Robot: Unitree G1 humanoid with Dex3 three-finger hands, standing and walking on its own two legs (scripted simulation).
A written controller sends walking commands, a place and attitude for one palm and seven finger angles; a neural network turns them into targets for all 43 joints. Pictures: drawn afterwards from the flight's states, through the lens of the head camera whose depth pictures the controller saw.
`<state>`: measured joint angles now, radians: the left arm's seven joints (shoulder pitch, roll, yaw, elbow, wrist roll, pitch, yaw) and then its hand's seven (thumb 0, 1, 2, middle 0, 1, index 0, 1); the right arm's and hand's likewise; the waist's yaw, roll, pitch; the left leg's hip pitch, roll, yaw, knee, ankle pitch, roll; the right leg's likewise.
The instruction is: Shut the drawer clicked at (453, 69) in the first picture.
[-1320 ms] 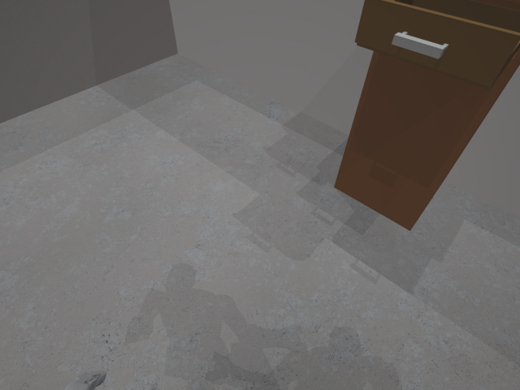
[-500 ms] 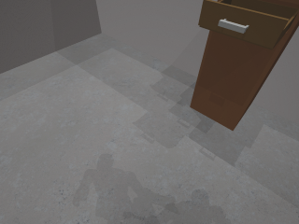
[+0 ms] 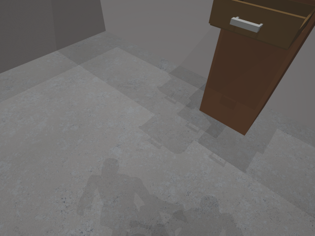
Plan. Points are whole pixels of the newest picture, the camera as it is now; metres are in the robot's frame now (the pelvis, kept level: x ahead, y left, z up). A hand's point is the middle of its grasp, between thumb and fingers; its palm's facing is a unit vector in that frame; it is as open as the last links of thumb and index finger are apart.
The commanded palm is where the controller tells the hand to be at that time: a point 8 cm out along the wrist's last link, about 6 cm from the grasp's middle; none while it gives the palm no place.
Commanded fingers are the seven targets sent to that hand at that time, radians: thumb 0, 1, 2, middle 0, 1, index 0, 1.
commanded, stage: look at it before walking up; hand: left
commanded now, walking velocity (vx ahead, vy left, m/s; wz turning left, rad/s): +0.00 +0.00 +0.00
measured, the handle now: (246, 23) +0.94 -0.34 +0.14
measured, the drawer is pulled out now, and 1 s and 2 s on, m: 0.24 0.24 0.24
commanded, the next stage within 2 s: walk to a spot facing it in 0.22 s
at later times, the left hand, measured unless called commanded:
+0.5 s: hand out of the picture +0.08 +0.23 -0.17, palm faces -0.05 -0.96 -0.28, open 7.4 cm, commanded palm none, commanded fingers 0.00 0.90 0.90 -0.20 -0.30 -0.20 -0.30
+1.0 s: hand out of the picture +0.16 +0.14 -0.17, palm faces -0.17 -0.97 -0.16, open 7.4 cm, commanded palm none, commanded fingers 0.00 0.90 0.90 -0.20 -0.30 -0.20 -0.30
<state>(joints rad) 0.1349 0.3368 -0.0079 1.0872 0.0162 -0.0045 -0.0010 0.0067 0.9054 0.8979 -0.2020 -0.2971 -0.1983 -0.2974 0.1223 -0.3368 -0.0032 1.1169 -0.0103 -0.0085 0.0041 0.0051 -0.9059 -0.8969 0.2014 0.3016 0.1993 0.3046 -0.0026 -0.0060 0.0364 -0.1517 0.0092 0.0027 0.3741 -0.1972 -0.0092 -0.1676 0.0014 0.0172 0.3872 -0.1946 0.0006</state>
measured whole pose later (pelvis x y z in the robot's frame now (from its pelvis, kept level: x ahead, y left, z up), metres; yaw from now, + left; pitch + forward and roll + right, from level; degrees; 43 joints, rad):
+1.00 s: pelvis +0.19 -0.03 -0.01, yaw -14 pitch +0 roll -1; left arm 0.44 0.12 0.02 1.11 0.03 -0.07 0.01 0.00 0.91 0.90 -0.20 -0.30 -0.20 -0.30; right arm 0.16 -0.18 -0.05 1.03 -0.02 -0.02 0.02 0.01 -0.91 -0.90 0.20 0.30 0.19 0.30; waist 0.01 0.01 0.05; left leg -0.61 0.12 0.09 0.96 -0.22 -0.03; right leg 0.00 0.05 0.02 0.34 -0.34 -0.04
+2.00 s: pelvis +0.36 -0.03 -0.01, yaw -34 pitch +1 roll -2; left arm 0.24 0.18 0.07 1.00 0.03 0.02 0.00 0.00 0.91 0.90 -0.20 -0.30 -0.20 -0.30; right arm 0.27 -0.17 -0.05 1.00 -0.03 0.00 -0.01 0.00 -0.91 -0.90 0.20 0.30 0.19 0.30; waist 0.00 0.00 0.00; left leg -0.26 0.09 0.10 0.59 -0.37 -0.04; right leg -0.27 0.01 -0.05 0.53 -0.28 -0.01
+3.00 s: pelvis +0.55 -0.26 -0.01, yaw -39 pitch -1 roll -1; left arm 0.35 0.12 0.01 1.15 0.01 -0.01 0.04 0.00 0.91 0.90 -0.20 -0.30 -0.19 -0.30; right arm 0.12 -0.10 -0.01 1.05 -0.01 -0.03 -0.03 0.00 -0.92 -0.90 0.20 0.30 0.19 0.30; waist 0.06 -0.06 0.04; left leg -0.30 0.05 0.15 0.56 -0.24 0.05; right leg -0.12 -0.02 -0.14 0.56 -0.40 0.01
